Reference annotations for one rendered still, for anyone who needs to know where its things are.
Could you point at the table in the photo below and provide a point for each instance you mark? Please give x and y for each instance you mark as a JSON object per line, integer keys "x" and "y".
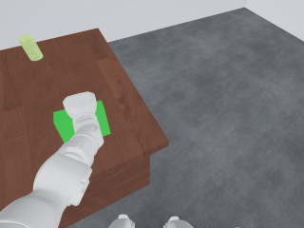
{"x": 30, "y": 91}

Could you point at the robot left shin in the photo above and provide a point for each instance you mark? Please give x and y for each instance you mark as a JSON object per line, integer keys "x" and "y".
{"x": 123, "y": 216}

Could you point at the robot shin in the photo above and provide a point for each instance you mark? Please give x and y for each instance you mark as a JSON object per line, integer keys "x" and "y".
{"x": 123, "y": 216}
{"x": 174, "y": 218}

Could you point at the robot left upper arm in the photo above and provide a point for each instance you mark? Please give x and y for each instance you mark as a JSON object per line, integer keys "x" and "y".
{"x": 63, "y": 182}

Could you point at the robot right shin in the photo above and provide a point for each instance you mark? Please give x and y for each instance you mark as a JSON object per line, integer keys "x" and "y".
{"x": 174, "y": 218}

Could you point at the left robot hand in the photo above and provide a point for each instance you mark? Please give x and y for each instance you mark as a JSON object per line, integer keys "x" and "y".
{"x": 80, "y": 102}

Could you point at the left robot forearm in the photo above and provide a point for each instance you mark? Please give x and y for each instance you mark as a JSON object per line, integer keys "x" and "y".
{"x": 84, "y": 144}

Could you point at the sponge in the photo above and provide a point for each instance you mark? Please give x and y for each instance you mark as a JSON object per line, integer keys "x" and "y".
{"x": 64, "y": 123}

